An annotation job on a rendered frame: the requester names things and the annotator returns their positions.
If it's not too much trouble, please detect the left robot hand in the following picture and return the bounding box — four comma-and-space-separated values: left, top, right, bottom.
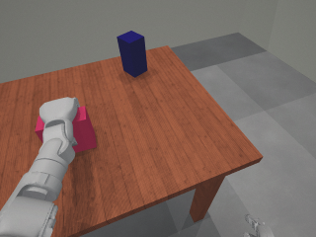
39, 97, 80, 147

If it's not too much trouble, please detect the right robot hand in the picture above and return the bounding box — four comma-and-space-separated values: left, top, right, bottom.
243, 214, 275, 237

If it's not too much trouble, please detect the sponge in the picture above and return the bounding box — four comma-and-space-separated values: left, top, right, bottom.
35, 106, 97, 153

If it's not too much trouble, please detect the table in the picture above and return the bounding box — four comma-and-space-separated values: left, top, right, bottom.
0, 45, 264, 237

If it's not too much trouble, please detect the left robot forearm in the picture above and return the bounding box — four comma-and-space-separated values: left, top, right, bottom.
0, 117, 75, 223

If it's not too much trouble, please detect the left robot upper arm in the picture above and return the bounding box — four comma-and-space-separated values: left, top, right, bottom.
0, 196, 58, 237

